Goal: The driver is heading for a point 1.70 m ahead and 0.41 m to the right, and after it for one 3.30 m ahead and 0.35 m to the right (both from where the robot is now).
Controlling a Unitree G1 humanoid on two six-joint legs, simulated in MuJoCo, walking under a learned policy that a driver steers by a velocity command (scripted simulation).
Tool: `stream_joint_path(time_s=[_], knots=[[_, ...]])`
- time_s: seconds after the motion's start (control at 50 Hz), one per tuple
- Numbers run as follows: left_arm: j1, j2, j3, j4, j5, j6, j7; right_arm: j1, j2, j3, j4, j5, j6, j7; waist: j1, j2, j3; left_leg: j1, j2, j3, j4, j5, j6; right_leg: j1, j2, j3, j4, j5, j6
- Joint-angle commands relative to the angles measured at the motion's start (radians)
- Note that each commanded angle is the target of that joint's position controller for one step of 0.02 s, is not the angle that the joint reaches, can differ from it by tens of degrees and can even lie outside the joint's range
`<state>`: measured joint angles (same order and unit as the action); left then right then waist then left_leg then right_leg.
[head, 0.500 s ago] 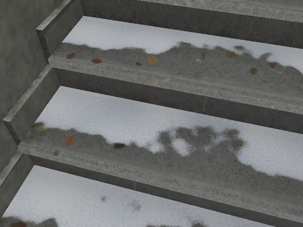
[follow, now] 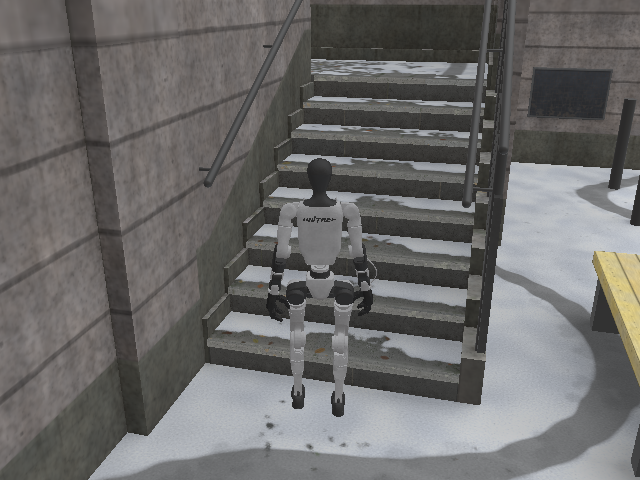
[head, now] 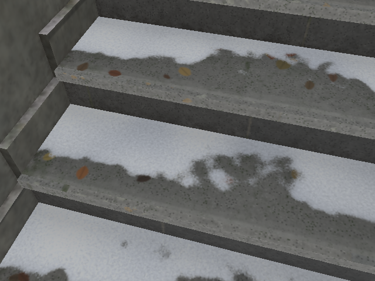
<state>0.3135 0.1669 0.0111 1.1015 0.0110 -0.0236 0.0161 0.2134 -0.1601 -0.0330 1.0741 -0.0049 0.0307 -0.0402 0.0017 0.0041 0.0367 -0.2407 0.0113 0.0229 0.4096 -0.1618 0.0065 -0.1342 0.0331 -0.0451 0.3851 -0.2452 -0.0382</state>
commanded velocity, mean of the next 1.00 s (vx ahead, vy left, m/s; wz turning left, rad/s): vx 0.31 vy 0.00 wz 0.00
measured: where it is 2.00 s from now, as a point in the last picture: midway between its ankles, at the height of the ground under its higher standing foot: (210, 107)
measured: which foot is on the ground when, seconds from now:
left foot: down 0.00-0.84, up 0.86-1.00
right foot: down 0.00-0.50, up 0.52-0.80, down 0.82-1.00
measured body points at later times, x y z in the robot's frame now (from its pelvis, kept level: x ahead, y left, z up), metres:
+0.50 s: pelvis +0.06 +0.01 -0.01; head +0.07 +0.03 +0.44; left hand +0.05 +0.24 -0.17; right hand +0.07 -0.21 -0.16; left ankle +0.04 +0.11 -0.74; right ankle -0.02 -0.09 -0.73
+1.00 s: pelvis +0.27 -0.03 +0.11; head +0.25 -0.04 +0.56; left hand +0.32 +0.22 -0.02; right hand +0.38 -0.28 -0.01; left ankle +0.22 +0.12 -0.39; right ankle +0.27 -0.11 -0.57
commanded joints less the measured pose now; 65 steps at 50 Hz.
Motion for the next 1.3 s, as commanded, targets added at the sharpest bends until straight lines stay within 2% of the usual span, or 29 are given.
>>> stream_joint_path(time_s=[0.02, 0.16, 0.18, 0.26, 0.44, 0.46, 0.5, 0.52, 0.58, 0.64, 0.72, 0.76, 0.82, 0.84, 0.86, 0.88, 0.94, 0.98, 1.0, 1.04, 1.06, 1.08, 1.1, 1.12, 1.14, 1.16, 1.18, 1.26, 1.3], knots=[[0.08, 0.084, 0.013, -0.012, 0.0, -0.004, 0.002, 0.035, -0.086, -0.013, -0.021, 0.0, -0.006, -0.002, -0.001, 0.003, 0.012, 0.057, 0.073, -0.073, -0.053, 0.076, 0.022, -0.085, -0.096, 0.088, -0.094, 0.065, -0.007], [0.091, 0.08, 0.012, -0.015, 0.0, -0.003, 0.003, 0.047, -0.081, -0.012, -0.011, 0.0, -0.006, -0.004, -0.002, 0.002, -0.003, 0.062, 0.068, -0.066, -0.059, 0.02, 0.021, -0.077, -0.09, 0.087, -0.102, 0.017, -0.013], [0.064, -0.021, -0.022, -0.02, 0.022, -0.011, 0.011, 0.098, 0.042, 0.034, 0.003, -0.025, -0.018, 0.003, -0.02, 0.003, -0.02, 0.076, 0.096, -0.077, -0.096, -0.041, 0.025, -0.06, -0.13, 0.137, -0.143, -0.012, -0.036], [0.058, 0.095, 0.008, -0.043, 0.012, -0.008, 0.016, 0.075, -0.05, 0.015, -0.031, -0.015, -0.039, 0.011, -0.002, -0.044, 0.064, -0.037, 0.028, -0.028, -0.019, -0.248, 0.059, -0.075, -0.125, 0.177, -0.137, -0.267, -0.098], [0.029, 0.091, 0.035, -0.094, -0.005, -0.001, 0.018, 0.189, -0.003, 0.018, -0.083, -0.011, -0.103, 0.024, -0.033, -0.065, 0.111, -0.045, 0.003, 0.024, 0.094, -0.164, 0.137, -0.108, -0.234, 0.296, -0.112, -0.18, -0.204], [-0.041, 0.072, 0.028, -0.123, -0.007, -0.01, 0.013, 0.275, -0.008, 0.015, -0.063, -0.012, -0.11, 0.022, -0.079, -0.002, 0.088, 0.046, 0.031, -0.043, -0.007, -0.113, 0.152, -0.132, -0.173, 0.204, 0.002, -0.008, -0.186], [-0.035, 0.089, 0.024, -0.142, -0.04, -0.049, 0.013, 0.483, -0.259, -0.076, -0.008, 0.04, -0.109, 0.024, -0.147, 0.293, -0.021, 0.417, 0.255, -0.489, -0.21, -0.059, 0.303, -0.48, 0.029, -0.023, 0.592, 0.09, -0.027], [-0.028, 0.086, 0.029, -0.111, -0.058, -0.076, -0.006, 0.582, -0.181, -0.057, 0.033, 0.008, -0.101, 0.011, -0.176, 0.269, -0.05, 0.494, 0.398, -0.711, -0.292, 0.003, 0.399, -0.656, 0.077, 0.02, 1.112, -0.258, 0.015], [-0.287, -0.062, -0.018, -0.253, -0.105, -0.099, -0.036, 0.484, -0.034, 0.002, 0.068, -0.05, -0.097, 0.017, -0.125, 0.089, 0.072, 0.601, 0.381, -0.381, -0.173, 0.199, 0.299, -1.343, -0.004, 0.142, 1.998, -0.344, -0.075], [-0.281, -0.164, -0.091, -0.384, -0.081, -0.072, -0.062, 0.409, 0.046, 0.059, 0.083, -0.032, -0.053, 0.036, -0.026, -0.003, 0.046, 0.394, 0.339, -0.224, -0.156, 0.079, 0.172, -1.498, -0.017, 0.212, 2.288, -0.358, -0.115], [-0.343, -0.047, -0.143, -0.532, -0.026, -0.057, -0.058, 0.149, -0.049, 0.086, -0.024, 0.016, -0.104, 0.008, 0.11, 0.022, 0.077, -0.666, 0.105, 0.1, -0.538, 0.025, 0.186, -0.524, -0.088, -0.122, 1.311, 0.053, -0.007], [-0.354, 0.014, -0.114, -0.529, -0.023, -0.071, -0.01, 0.316, -0.182, 0.056, 0.014, 0.068, -0.138, 0.005, 0.105, 0.111, -0.167, -0.347, 0.124, 0.074, -0.443, 1.023, 0.228, -0.19, 0.0, -0.229, 1.154, 0.017, -0.013], [-0.159, 0.125, -0.056, -0.475, -0.029, -0.06, -0.026, 0.352, -0.277, 0.015, 0.047, 0.009, -0.067, -0.01, 0.216, 0.371, -0.252, 0.45, 0.251, 0.031, 0.038, 1.841, 0.19, -0.427, 0.057, -0.123, 0.706, -0.31, -0.097], [-0.035, 0.186, -0.03, -0.41, -0.013, -0.055, -0.045, 0.342, -0.251, 0.009, 0.019, -0.02, -0.068, -0.022, 0.239, 0.298, -0.287, 0.359, 0.265, -0.013, 0.264, 1.785, 0.223, -0.281, 0.012, 0.122, 0.611, -0.293, -0.157], [0.175, 0.187, -0.018, -0.295, 0.039, -0.01, -0.009, 0.368, -0.148, -0.012, -0.074, 0.012, -0.103, 0.034, 0.179, -0.141, -0.347, 0.039, 0.088, 0.026, 0.644, 0.987, 0.146, -0.095, -0.159, 0.571, 0.395, -0.383, -0.248], [0.157, 0.254, 0.023, -0.238, 0.024, 0.021, 0.012, 0.229, -0.077, -0.009, -0.127, -0.04, -0.12, 0.083, 0.176, -0.327, -0.251, -0.302, -0.096, -0.079, 1.082, 0.051, 0.132, -0.109, -0.252, 1.012, -0.086, -0.642, -0.312], [-0.075, 0.071, 0.005, -0.165, 0.034, -0.037, -0.019, 0.019, 0.049, 0.02, -0.334, -0.052, -0.107, 0.057, -0.019, -0.068, 0.112, -0.705, -0.022, -0.172, 1.509, 0.044, 0.16, -0.454, -0.266, 0.623, 0.002, -0.654, -0.139], [-0.108, -0.015, -0.02, -0.126, 0.079, -0.073, -0.053, 0.054, 0.028, 0.049, -0.28, -0.035, -0.071, 0.088, -0.025, -0.052, 0.095, -0.824, -0.063, -0.313, 1.537, 0.106, 0.26, -0.437, -0.185, 0.362, 0.023, -0.304, -0.172], [0.003, -0.026, -0.002, -0.044, 0.032, -0.074, -0.048, 0.094, 0.101, 0.047, -0.346, -0.038, -0.072, 0.043, -0.104, -0.056, 0.061, -0.827, -0.045, -0.202, 1.578, 0.017, 0.184, -0.371, -0.197, 0.313, 0.004, -0.304, -0.068], [-0.093, 0.035, -0.006, -0.105, 0.116, -0.079, -0.086, 0.001, -0.068, 0.029, -0.305, -0.029, -0.08, 0.129, -0.053, -0.04, 0.033, -0.843, -0.055, -0.151, 1.412, 0.153, 0.277, -0.418, -0.154, 0.187, -0.093, -0.157, -0.181], [0.038, 0.034, 0.006, -0.047, 0.007, -0.089, -0.05, 0.064, 0.04, 0.038, -0.313, -0.03, -0.072, 0.065, -0.089, -0.028, 0.044, -0.804, -0.068, -0.098, 1.427, 0.104, 0.163, -0.368, -0.178, 0.176, -0.071, -0.098, -0.113], [0.071, 0.026, -0.011, -0.034, -0.014, -0.1, -0.035, 0.022, 0.029, 0.04, -0.323, -0.034, -0.072, 0.044, -0.078, 0.003, 0.064, -0.833, -0.028, -0.07, 1.396, 0.105, 0.11, -0.372, -0.177, 0.162, -0.085, 0.002, -0.113], [0.19, 0.041, -0.019, -0.028, 0.156, -0.087, -0.063, -0.102, -0.024, 0.062, -0.304, -0.023, -0.068, 0.115, 0.03, -0.202, -0.07, -1.075, -0.051, -0.075, 1.772, 0.081, 0.213, -0.166, -0.18, 0.201, -0.092, 0.021, -0.215], [0.217, 0.006, -0.026, 0.002, 0.188, -0.068, -0.075, -0.147, -0.007, 0.072, -0.33, -0.023, -0.068, 0.118, 0.028, -0.111, -0.003, -1.318, -0.042, -0.161, 1.848, 0.021, 0.25, -0.018, -0.239, 0.255, -0.081, -0.031, -0.221], [0.207, 0.102, 0.014, -0.013, 0.004, -0.112, -0.037, -0.194, 0.09, 0.063, -0.41, -0.024, -0.073, 0.037, -0.014, -0.053, 0.08, -1.229, -0.033, -0.067, 1.778, -0.152, 0.147, -0.065, -0.265, 0.244, -0.136, -0.026, -0.171], [0.35, -0.058, -0.054, 0.064, 0.176, -0.073, -0.061, -0.288, 0.004, 0.102, -0.375, -0.025, -0.078, 0.079, 0.08, -0.02, -0.064, -1.451, -0.012, -0.177, 1.825, -0.086, 0.274, 0.148, -0.259, 0.283, -0.066, -0.028, -0.211], [0.276, 0.108, 0.0, 0.024, 0.004, -0.112, -0.026, -0.355, 0.104, 0.09, -0.487, -0.01, -0.087, 0.022, 0.009, -0.036, 0.135, -1.369, -0.016, -0.022, 1.749, -0.273, 0.154, 0.024, -0.273, 0.215, -0.178, 0.027, -0.149], [0.311, 0.092, -0.005, 0.055, -0.043, -0.099, 0.041, -0.442, 0.07, 0.125, -0.607, -0.002, -0.048, 0.031, 0.052, -0.064, 0.054, -0.809, 0.1, 0.148, 1.083, -0.254, 0.119, -0.086, -0.241, 0.117, -0.498, 0.35, -0.171], [0.306, 0.149, 0.001, 0.015, -0.055, -0.097, 0.03, -0.255, 0.048, 0.105, -0.545, 0.031, -0.048, 0.041, -0.023, -0.083, -0.148, -0.294, -0.05, 0.247, 0.821, -0.26, 0.148, -0.051, -0.238, 0.02, -0.233, 1.339, -0.175]])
